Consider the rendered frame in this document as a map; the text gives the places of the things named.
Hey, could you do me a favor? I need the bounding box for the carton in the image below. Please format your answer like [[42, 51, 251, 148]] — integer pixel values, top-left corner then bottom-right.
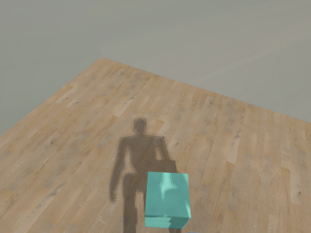
[[145, 171, 191, 229]]

